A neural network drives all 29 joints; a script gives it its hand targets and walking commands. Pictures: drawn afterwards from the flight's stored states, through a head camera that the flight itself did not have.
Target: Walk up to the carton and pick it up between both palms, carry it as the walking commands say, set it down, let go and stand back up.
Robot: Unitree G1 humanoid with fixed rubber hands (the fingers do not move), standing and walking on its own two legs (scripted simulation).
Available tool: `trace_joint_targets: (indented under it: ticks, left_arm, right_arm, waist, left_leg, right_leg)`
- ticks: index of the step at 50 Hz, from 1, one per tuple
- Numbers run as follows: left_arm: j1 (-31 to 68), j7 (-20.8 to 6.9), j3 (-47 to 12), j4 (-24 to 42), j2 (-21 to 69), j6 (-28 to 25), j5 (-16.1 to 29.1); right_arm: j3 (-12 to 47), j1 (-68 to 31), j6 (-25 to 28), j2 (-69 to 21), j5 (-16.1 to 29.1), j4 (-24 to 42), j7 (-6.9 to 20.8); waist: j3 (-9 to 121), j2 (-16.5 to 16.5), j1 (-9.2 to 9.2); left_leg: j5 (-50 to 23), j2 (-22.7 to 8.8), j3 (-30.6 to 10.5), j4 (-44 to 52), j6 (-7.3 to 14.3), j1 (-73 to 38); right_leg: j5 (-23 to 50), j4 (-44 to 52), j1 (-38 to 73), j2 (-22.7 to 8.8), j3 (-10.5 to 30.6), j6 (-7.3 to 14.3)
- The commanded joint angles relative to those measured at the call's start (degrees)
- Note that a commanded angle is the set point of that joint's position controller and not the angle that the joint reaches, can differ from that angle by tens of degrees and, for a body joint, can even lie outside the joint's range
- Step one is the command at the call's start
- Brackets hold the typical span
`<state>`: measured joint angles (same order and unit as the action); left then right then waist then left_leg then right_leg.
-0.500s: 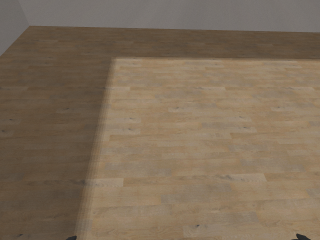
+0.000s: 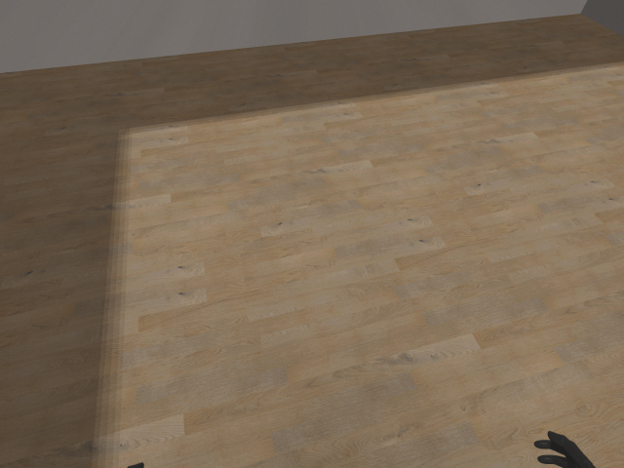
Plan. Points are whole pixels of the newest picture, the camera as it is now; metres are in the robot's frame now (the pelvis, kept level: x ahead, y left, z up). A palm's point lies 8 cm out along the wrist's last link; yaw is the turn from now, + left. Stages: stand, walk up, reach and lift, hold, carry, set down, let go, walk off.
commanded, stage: walk up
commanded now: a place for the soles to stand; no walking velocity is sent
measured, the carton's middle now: out of the picture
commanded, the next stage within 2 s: none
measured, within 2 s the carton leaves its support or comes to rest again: neither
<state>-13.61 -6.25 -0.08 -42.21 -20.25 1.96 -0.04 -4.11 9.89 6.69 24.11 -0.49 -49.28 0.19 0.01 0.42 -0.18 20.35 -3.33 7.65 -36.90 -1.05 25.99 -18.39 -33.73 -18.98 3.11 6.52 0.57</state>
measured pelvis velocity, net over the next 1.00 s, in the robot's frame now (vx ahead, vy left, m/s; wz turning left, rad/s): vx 0.34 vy -0.15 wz -0.35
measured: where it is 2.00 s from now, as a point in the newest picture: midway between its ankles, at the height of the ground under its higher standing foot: (439, 352)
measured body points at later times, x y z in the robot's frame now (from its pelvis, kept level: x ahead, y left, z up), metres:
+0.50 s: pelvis +0.19 -0.08 -0.01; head +0.22 -0.08 +0.44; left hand +0.39 +0.16 -0.12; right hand +0.19 -0.44 -0.09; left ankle +0.06 +0.08 -0.70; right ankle +0.23 -0.23 -0.73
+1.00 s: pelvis +0.34 -0.15 +0.01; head +0.36 -0.11 +0.46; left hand +0.55 +0.06 -0.12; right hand +0.29 -0.51 -0.04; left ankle +0.36 -0.04 -0.73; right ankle +0.30 -0.35 -0.66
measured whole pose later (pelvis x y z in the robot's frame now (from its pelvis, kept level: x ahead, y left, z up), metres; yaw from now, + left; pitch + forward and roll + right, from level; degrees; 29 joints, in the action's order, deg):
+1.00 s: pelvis +0.34 -0.15 +0.01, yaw -20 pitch -1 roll -2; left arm -11.1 -8.8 -0.1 -44.0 -21.1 1.3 0.0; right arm -4.0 17.8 7.7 26.5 -0.8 -49.3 -1.1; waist -0.2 -3.7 -0.2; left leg 17.8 -6.3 10.6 -30.3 1.4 11.7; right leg -17.9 -54.7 -28.7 -2.9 6.1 0.9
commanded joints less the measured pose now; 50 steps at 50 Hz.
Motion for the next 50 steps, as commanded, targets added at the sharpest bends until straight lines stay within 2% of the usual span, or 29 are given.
trace_joint_targets:
  ticks: [1, 2, 5, 8, 10, 14, 17, 19, 20, 21, 22, 23, 24, 25, 26, 28, 30, 32, 33, 34, 35, 36, 37, 38, 39, 42, 44, 47, 50]
  left_arm:
    - [10.0, -0.6, 7.0, 8.5, -16.3, -1.3, -4.3]
    - [7.2, -1.4, 7.8, 7.2, -17.5, -0.7, -4.1]
    - [9.5, -3.0, 7.1, 6.1, -15.3, -1.1, -3.7]
    - [10.7, -3.4, 6.2, 5.6, -12.5, -1.2, -2.8]
    - [12.4, -3.5, 5.7, 5.4, -12.0, -1.1, -2.4]
    - [15.8, -3.7, 5.4, 5.8, -11.7, -1.4, -1.9]
    - [13.2, -3.4, 6.0, 4.7, -11.5, -1.6, -2.2]
    - [5.6, -2.5, 7.0, 2.7, -12.4, -2.0, -2.4]
    - [-0.9, -1.7, 7.9, 0.7, -14.0, -2.5, -3.1]
    - [-8.2, -0.7, 9.6, -0.7, -19.6, -3.0, -3.9]
    - [-8.5, 0.5, 10.7, -0.8, -24.6, -3.1, -3.6]
    - [-8.2, 1.4, 10.9, -0.3, -25.8, -2.7, -3.3]
    - [-7.1, 1.8, 10.8, -0.3, -24.2, -2.5, -2.1]
    - [-4.1, 2.0, 10.3, 0.7, -21.9, -2.7, -1.6]
    - [-2.9, 2.2, 9.9, 0.9, -19.9, -2.7, -1.2]
    - [-1.6, 1.8, 9.2, 2.0, -17.3, -2.9, -1.3]
    - [-2.8, 1.2, 8.2, 2.0, -16.5, -2.8, -2.6]
    - [0.0, 0.7, 7.6, 2.9, -16.9, -2.6, -3.3]
    - [3.4, 0.5, 7.2, 3.9, -17.0, -2.5, -3.2]
    - [8.6, 0.2, 6.4, 5.8, -15.6, -2.6, -2.7]
    - [10.6, 0.2, 4.8, 7.9, -10.4, -3.4, -2.2]
    - [9.4, 0.6, 4.4, 7.9, -7.9, -3.7, -3.3]
    - [9.0, 0.6, 5.9, 6.9, -14.4, -2.9, -4.3]
    - [6.9, -0.2, 7.3, 6.2, -17.1, -2.5, -4.2]
    - [3.9, -1.1, 8.2, 4.6, -18.5, -1.9, -4.0]
    - [4.4, -2.5, 7.8, 2.8, -16.4, -1.6, -4.1]
    - [7.9, -2.7, 7.1, 3.3, -15.2, -1.6, -3.5]
    - [9.7, -3.0, 6.3, 2.5, -13.9, -1.6, -2.8]
    - [11.5, -3.1, 6.0, 2.3, -13.2, -1.7, -2.3]
  right_arm:
    - [-7.3, 10.0, 1.8, 22.5, -0.5, 2.4, -3.2]
    - [-7.0, 6.8, 2.1, 20.8, -0.4, 2.7, -2.9]
    - [-5.8, 6.6, 2.8, 17.6, 0.1, 1.8, -2.7]
    - [-5.6, 8.0, 2.4, 17.0, 0.1, 1.3, -2.2]
    - [-5.7, 7.7, 2.0, 17.0, 0.0, 1.6, -1.9]
    - [-5.9, 8.0, 1.2, 19.2, 0.2, 2.2, -1.5]
    - [-6.1, 6.9, 0.5, 20.6, -0.2, 2.9, -1.2]
    - [-6.1, 5.5, -0.1, 20.6, 0.3, 3.7, -0.8]
    - [-5.7, 5.4, -0.4, 19.4, 0.1, 4.0, -0.7]
    - [-4.1, 5.8, 0.0, 15.9, 0.5, 5.7, -0.6]
    - [-2.6, 5.2, 0.5, 12.3, 0.7, 7.6, -0.4]
    - [-2.4, 2.0, 0.7, 13.8, 1.0, 8.9, -0.7]
    - [-2.6, -2.6, 1.0, 15.9, 0.6, 8.9, -0.8]
    - [-2.1, -0.5, 1.3, 14.0, 0.4, 7.1, -0.5]
    - [-1.7, 0.3, 1.5, 12.8, 0.2, 5.6, -0.3]
    - [-1.8, 1.7, 1.5, 13.5, 0.5, 4.6, -0.3]
    - [-2.0, -0.6, 1.5, 13.5, 0.7, 4.3, -0.7]
    - [-2.3, 1.6, 1.8, 12.6, 0.8, 2.7, -1.0]
    - [-2.8, 4.6, 2.1, 13.0, 0.7, 1.2, -1.2]
    - [-3.7, 10.3, 2.4, 14.0, 0.2, -0.8, -1.6]
    - [-5.9, 16.9, 2.5, 19.2, -1.6, -2.2, -2.4]
    - [-7.0, 17.2, 2.2, 23.4, -1.2, -1.5, -3.2]
    - [-6.7, 10.9, 1.9, 23.5, 0.1, 0.4, -3.3]
    - [-5.9, 7.1, 2.2, 21.7, 0.1, 1.9, -3.3]
    - [-5.2, 4.4, 2.6, 19.5, 0.1, 2.2, -3.0]
    - [-5.1, 3.2, 3.1, 18.2, -0.2, 2.0, -2.3]
    - [-5.3, 5.1, 2.7, 18.9, -0.1, 1.6, -2.0]
    - [-5.7, 6.0, 2.5, 19.4, -0.1, 1.5, -1.7]
    - [-5.8, 7.0, 2.4, 20.0, 0.0, 1.5, -1.3]
  waist:
    - [10.4, -2.0, 3.93]
    - [7.7, -0.5, 1.64]
    - [2.3, 1.6, 2.39]
    - [0.2, 3.9, 2.94]
    - [-0.8, 4.2, 2.98]
    - [-0.9, 4.4, 3.59]
    - [3.0, 5.9, 1.80]
    - [10.1, 4.3, -2.38]
    - [13.7, -1.4, -6.43]
    - [15.4, -9.6, -10.32]
    - [14.8, -24.5, -8.87]
    - [13.0, -22.7, -8.49]
    - [8.1, -14.1, -8.35]
    - [6.9, -9.7, -7.58]
    - [5.4, -9.9, -6.87]
    - [5.1, -9.4, -3.59]
    - [4.6, -11.5, -3.85]
    - [4.0, -12.3, -2.31]
    - [3.4, -11.4, 0.27]
    - [4.6, -7.7, 5.13]
    - [9.2, 2.7, 9.10]
    - [10.9, 13.2, 8.18]
    - [9.3, 2.9, 5.66]
    - [7.3, 0.0, 3.39]
    - [4.5, -0.4, 0.94]
    - [2.1, 2.2, 1.25]
    - [-0.3, 3.3, 2.82]
    - [-3.3, 4.3, 3.37]
    - [-2.3, 4.9, 3.52]
  left_leg:
    - [-0.4, -28.3, -23.5, 24.1, 8.4, -36.2]
    - [-3.8, -26.4, -18.4, 21.8, 9.2, -34.4]
    - [-7.4, -19.9, -9.3, 23.2, 7.3, -30.0]
    - [-19.4, -17.4, -2.9, 24.7, 5.3, -27.7]
    - [-25.8, -16.3, 0.7, 24.0, 6.9, -28.2]
    - [-29.7, -15.8, 3.7, 22.6, 9.5, -31.3]
    - [-36.1, -17.2, 5.6, 17.4, 9.9, -35.3]
    - [-43.3, -15.1, 7.9, 4.7, 9.7, -36.8]
    - [-40.4, -11.5, 8.7, -9.9, 8.6, -30.6]
    - [-31.8, -8.1, 5.2, -21.7, 6.1, -12.7]
    - [6.5, 1.9, 1.1, -29.9, 3.8, 6.6]
    - [13.6, 4.7, -5.5, -34.3, 2.3, 18.8]
    - [11.0, 2.4, -7.6, -31.2, 2.2, 21.3]
    - [7.7, 0.2, -8.0, -28.5, 2.0, 21.3]
    - [6.4, -0.8, -7.6, -25.4, 1.9, 19.6]
    - [7.4, -0.7, -6.2, -15.3, 1.7, 12.9]
    - [10.1, 1.7, -4.4, -6.0, 1.6, 7.1]
    - [6.1, 2.6, -3.2, 0.7, 1.6, 0.6]
    - [-0.9, 2.5, -1.9, 6.5, 2.1, -6.3]
    - [-10.8, 2.0, -1.7, 14.9, 3.4, -22.7]
    - [-7.4, -7.7, -13.2, 19.0, 7.1, -40.5]
    - [2.6, -25.6, -28.4, 25.2, 9.9, -42.5]
    - [8.2, -29.5, -30.0, 24.6, 11.7, -36.5]
    - [9.1, -27.8, -26.6, 23.6, 12.0, -33.9]
    - [10.4, -25.0, -21.9, 23.1, 11.5, -30.4]
    - [7.0, -20.7, -15.0, 24.6, 10.2, -25.4]
    - [3.9, -19.8, -11.2, 26.1, 9.8, -23.4]
    - [-1.8, -18.3, -5.9, 27.2, 9.7, -23.1]
    - [-14.4, -17.2, -1.0, 24.3, 10.3, -26.8]
  right_leg:
    - [-5.1, -28.0, -28.9, -6.1, 0.2, 1.1]
    - [-1.9, -28.0, -27.9, -8.1, 0.6, 0.0]
    - [4.0, -26.5, -26.2, -8.5, -1.2, -1.4]
    - [9.6, -23.9, -23.8, -7.9, -4.0, -2.5]
    - [10.0, -20.4, -23.3, -8.2, -5.9, -2.5]
    - [9.6, -9.7, -20.8, -8.7, -9.3, -2.0]
    - [6.6, -0.8, -13.6, -7.5, -12.0, -0.6]
    - [4.7, 7.6, -2.3, -2.6, -14.9, 1.1]
    - [6.7, 12.3, 7.8, 1.4, -12.7, 3.1]
    - [10.5, 9.1, 21.0, -2.6, 0.9, 7.3]
    - [19.7, 11.7, 30.7, -10.6, 20.9, 12.2]
    - [23.2, 13.4, 35.9, -12.8, 32.3, 17.8]
    - [27.7, 12.2, 33.9, -13.0, 30.0, 18.8]
    - [30.2, 10.0, 31.6, -12.9, 25.4, 17.7]
    - [31.9, 9.0, 28.4, -11.6, 20.5, 15.7]
    - [28.7, 8.7, 21.3, -9.2, 16.4, 13.9]
    - [27.3, 10.1, 15.1, -9.5, 18.9, 14.9]
    - [24.4, 10.6, 8.4, -9.8, 19.1, 15.4]
    - [22.1, 8.7, 2.1, -9.2, 17.0, 14.0]
    - [18.7, 2.3, -10.5, -6.6, 11.8, 10.3]
    - [14.3, -9.9, -25.9, -1.2, 5.2, 3.4]
    - [-4.9, -22.4, -32.6, 1.5, 0.5, 1.1]
    - [-5.8, -28.0, -31.6, -3.7, 2.1, 0.5]
    - [-4.3, -28.1, -30.7, -5.8, 2.1, 0.2]
    - [-2.6, -27.9, -28.9, -7.6, 1.9, -0.2]
    - [-1.1, -24.3, -23.8, -7.7, -1.2, -1.5]
    - [2.7, -22.1, -24.5, -8.3, -2.2, -2.4]
    - [7.8, -18.9, -23.8, -8.6, -4.0, -2.3]
    - [9.6, -14.4, -22.5, -9.1, -6.3, -2.3]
